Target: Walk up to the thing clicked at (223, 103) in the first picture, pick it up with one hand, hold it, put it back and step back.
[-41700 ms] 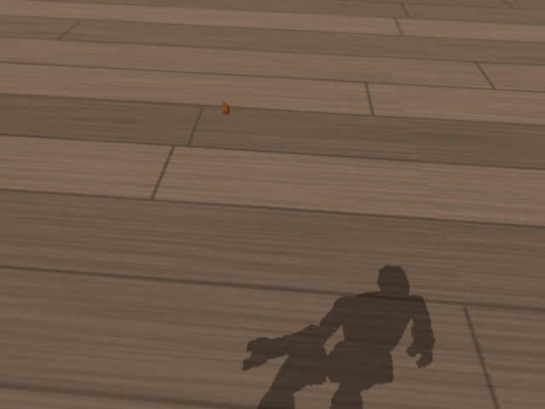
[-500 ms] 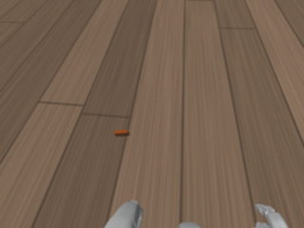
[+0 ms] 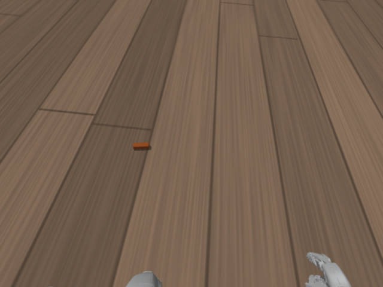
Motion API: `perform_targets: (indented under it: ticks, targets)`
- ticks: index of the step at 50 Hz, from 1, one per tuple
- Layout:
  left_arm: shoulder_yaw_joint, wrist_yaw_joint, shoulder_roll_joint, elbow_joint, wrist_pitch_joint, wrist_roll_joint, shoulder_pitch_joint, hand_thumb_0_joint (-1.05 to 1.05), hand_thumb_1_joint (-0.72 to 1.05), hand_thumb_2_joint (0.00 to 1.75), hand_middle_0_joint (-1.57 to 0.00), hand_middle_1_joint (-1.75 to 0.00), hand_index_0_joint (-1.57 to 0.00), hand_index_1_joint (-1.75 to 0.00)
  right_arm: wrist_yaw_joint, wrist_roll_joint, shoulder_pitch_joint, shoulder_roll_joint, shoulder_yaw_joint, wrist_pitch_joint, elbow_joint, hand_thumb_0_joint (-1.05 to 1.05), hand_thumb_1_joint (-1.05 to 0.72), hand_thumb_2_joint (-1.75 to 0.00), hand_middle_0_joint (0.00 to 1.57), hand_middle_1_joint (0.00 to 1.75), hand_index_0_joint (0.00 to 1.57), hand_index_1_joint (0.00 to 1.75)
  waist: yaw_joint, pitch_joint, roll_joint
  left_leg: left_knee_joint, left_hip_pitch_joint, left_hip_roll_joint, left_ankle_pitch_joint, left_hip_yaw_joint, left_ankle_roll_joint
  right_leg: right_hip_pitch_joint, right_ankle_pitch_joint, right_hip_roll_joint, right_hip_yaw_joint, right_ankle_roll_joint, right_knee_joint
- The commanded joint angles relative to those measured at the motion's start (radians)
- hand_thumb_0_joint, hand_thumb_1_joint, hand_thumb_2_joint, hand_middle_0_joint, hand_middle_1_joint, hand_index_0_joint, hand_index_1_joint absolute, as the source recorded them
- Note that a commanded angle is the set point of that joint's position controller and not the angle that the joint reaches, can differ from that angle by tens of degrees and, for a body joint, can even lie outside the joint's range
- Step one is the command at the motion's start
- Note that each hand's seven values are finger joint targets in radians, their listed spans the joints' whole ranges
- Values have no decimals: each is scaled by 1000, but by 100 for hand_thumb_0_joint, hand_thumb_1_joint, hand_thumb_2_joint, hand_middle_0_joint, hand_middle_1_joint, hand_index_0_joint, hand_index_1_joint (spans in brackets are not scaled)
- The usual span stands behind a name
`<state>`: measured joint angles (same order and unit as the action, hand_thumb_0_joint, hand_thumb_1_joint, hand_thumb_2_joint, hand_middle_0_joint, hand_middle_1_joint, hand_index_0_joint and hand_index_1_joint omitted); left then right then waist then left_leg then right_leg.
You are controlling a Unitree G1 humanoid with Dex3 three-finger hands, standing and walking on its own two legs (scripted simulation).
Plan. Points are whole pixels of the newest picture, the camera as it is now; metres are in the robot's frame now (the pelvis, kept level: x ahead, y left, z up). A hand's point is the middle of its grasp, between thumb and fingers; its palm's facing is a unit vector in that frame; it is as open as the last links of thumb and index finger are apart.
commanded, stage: step back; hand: left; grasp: from above
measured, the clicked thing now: (141, 145) +0.96 +0.29 -0.75
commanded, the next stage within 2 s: stand in 1.00 s
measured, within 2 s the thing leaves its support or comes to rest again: neither
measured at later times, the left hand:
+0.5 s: hand out of the picture +0.02 +0.28 -0.14, palm faces +0.05 -0.92 -0.38, open 7.4 cm
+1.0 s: hand out of the picture +0.07 +0.27 -0.15, palm faces +0.10 -0.93 -0.35, open 7.4 cm
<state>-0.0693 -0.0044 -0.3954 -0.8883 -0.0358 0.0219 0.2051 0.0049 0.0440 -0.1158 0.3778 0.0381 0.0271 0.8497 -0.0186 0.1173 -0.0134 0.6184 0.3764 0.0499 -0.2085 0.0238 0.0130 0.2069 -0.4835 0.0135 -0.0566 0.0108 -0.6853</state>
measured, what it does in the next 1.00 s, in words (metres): steps on the spot: right foot, then left foot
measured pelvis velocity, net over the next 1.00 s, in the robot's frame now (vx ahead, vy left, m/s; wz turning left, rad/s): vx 0.02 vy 0.00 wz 0.08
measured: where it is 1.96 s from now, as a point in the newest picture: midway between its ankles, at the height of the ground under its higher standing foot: outside the picture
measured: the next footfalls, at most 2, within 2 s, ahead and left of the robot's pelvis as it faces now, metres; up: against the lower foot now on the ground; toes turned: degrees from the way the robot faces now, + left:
right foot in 0.02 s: +0.03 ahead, -0.13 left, +0.00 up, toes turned +3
left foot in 0.28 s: +0.07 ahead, +0.13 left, +0.00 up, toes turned +5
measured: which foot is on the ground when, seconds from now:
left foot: down 0.00-0.04, up 0.06-0.26, down 0.28-1.00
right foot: up 0.00-0.00, down 0.02-1.00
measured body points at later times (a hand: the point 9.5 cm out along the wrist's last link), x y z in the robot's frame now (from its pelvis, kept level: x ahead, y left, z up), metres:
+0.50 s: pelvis -0.03 +0.00 +0.01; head -0.03 +0.01 +0.46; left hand +0.01 +0.33 -0.11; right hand +0.04 -0.30 -0.11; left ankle -0.01 +0.12 -0.72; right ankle -0.03 -0.13 -0.71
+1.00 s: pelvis +0.02 +0.00 +0.01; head +0.04 +0.01 +0.46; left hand +0.07 +0.32 -0.12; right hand +0.15 -0.28 -0.11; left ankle +0.03 +0.13 -0.72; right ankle -0.01 -0.13 -0.72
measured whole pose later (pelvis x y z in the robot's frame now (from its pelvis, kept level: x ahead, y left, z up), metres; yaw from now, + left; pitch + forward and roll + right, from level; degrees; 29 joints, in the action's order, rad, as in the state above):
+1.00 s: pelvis +0.02 +0.00 +0.01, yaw +5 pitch -2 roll +0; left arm -0.04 0.00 -0.37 -1.05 0.02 0.01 0.13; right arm 0.01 0.02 -0.09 0.33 0.03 -0.02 1.05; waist -0.03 0.07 -0.01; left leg 0.56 0.26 0.02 -0.27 0.00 -0.01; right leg 0.15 -0.34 -0.02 0.03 -0.01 -0.53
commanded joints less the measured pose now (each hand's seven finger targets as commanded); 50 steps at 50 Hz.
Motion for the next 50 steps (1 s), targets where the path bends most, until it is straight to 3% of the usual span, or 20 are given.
perform_targets:
  ticks: [1,2,3,6,11,14,15,16,17,24,27,29,30,35,38,40,42,44,47,50]
  targets:
    - [-78,19,-229,-24,64,29,112,0,90,90,-20,-30,-20,-30,-7,-14,-26,165,48,0,-51,0,-90,-90,20,30,20,30,-7,-124,-53,99,175,2,-289,-84,40,-195,-56,-142,-256,83,402]
    - [-98,21,-336,17,62,33,35,0,90,90,-20,-30,-20,-30,-19,-17,49,162,52,-1,-71,0,-90,-90,20,30,20,30,-55,-71,-173,186,142,-60,-355,-145,-7,107,-293,-369,-494,203,478]
    - [-95,19,-350,36,63,30,-46,0,90,90,-20,-30,-20,-30,-20,-19,64,221,74,-3,-51,0,-90,-90,20,30,20,30,-31,40,-137,298,61,-37,-332,-205,-24,314,-406,-408,-533,243,513]
    - [-67,23,-240,35,84,21,-87,0,90,90,-20,-30,-20,-30,-8,-29,-9,191,60,-22,8,0,-90,-90,20,30,20,30,14,20,-83,271,72,-76,-191,-174,-26,143,-75,-238,-250,148,416]
    - [-72,11,-265,15,81,22,-16,0,90,90,-20,-30,-20,-30,10,-9,9,189,60,-45,17,0,-90,-90,20,30,20,30,-35,-9,-160,28,17,-55,-266,-66,-34,28,-48,-257,-218,163,385]
    - [-41,4,-218,18,62,12,-30,0,90,90,-20,-30,-20,-30,2,-10,-87,181,73,-65,68,0,-90,-90,20,30,20,30,20,-65,-95,-243,-257,-86,-106,-43,-1,106,148,-189,-95,108,217]
    - [-25,1,-160,17,62,3,-37,0,90,90,-20,-30,-20,-30,-2,-4,-109,224,85,-73,74,0,-90,-90,20,30,20,30,35,-102,44,-287,-329,41,-175,-272,47,208,162,-116,-16,56,97]
    - [-29,3,-163,9,58,-12,-72,0,90,90,-20,-30,-20,-30,0,-7,-120,282,94,-73,79,0,-90,-90,20,30,20,30,34,-108,152,-365,-259,182,-420,-506,143,239,-21,-19,77,24,-55]
    - [-44,7,-212,2,57,-7,-64,0,90,90,-20,-30,-20,-30,3,-7,-122,318,103,-73,64,0,-90,-90,20,30,20,30,46,-84,131,-407,-184,257,-506,-584,222,220,-92,-40,36,22,-160]
    - [-50,-6,-173,-57,71,-2,8,0,90,90,-20,-30,-20,-30,1,-4,-48,252,81,-62,51,0,-90,-90,20,30,20,30,11,-73,183,-325,-59,134,-281,-326,155,40,46,-22,85,10,64]
    - [-57,10,-187,-89,79,14,57,0,90,90,-20,-30,-20,-30,0,-26,-10,177,51,-43,36,0,-90,-90,20,30,20,30,-47,-98,89,-157,121,39,-240,-205,53,-229,181,-7,68,32,270]
    - [-82,17,-306,-75,87,25,58,0,90,90,-20,-30,-20,-30,-13,-27,-4,134,39,-42,29,0,-90,-90,20,30,20,30,-67,-77,-143,179,210,-105,-346,-121,-3,-130,-214,-363,-420,177,493]
    - [-80,17,-312,-35,91,26,-39,0,90,90,-20,-30,-20,-30,-19,-19,-30,187,54,-46,47,0,-90,-90,20,30,20,30,-31,-22,-99,259,150,-40,-340,-143,-16,-6,-161,-440,-459,243,485]
    - [-48,16,-236,-37,105,9,-72,0,90,90,-20,-30,-20,-30,-5,-20,-73,157,45,-64,93,0,-90,-90,20,30,20,30,-7,-66,-137,91,17,-27,-227,-73,-11,-59,507,-277,-117,156,322]
    - [-41,15,-230,-34,90,-6,-107,0,90,90,-20,-30,-20,-30,-6,-18,-104,136,50,-70,118,0,-90,-90,20,30,20,30,30,-107,-128,-153,-144,-54,-11,9,-5,-36,678,-230,-14,112,195]
    - [-22,16,-182,-25,78,-12,-89,0,90,90,-20,-30,-20,-30,-13,-10,-101,177,67,-75,129,0,-90,-90,20,30,20,30,24,-158,-25,-171,-293,24,285,-97,31,55,594,-160,37,45,91]
    - [-21,17,-167,-49,63,-28,-94,0,90,90,-20,-30,-20,-30,-13,-27,-18,253,69,-78,104,0,-90,-90,20,30,20,30,4,-173,131,-229,-163,209,181,-322,172,5,126,-51,76,9,43]
    - [-11,19,-152,-73,65,-21,-94,0,90,90,-20,-30,-20,-30,-13,-26,35,227,54,-72,111,0,-90,-90,20,30,20,30,-14,-164,128,-229,-173,199,206,-284,144,-11,128,-60,57,20,122]
    - [-17,19,-193,-109,85,-14,-72,0,90,90,-20,-30,-20,-30,-17,-37,65,177,38,-67,123,0,-90,-90,20,30,20,30,-7,-189,84,-139,-154,81,309,-130,40,-118,425,-121,0,32,241]
    - [9,16,-158,-135,82,-22,-93,0,90,90,-20,-30,-20,-30,-18,-39,45,183,26,-70,153,0,-90,-90,20,30,20,30,15,-202,70,-161,-272,72,423,-120,27,-95,630,-143,-16,24,242]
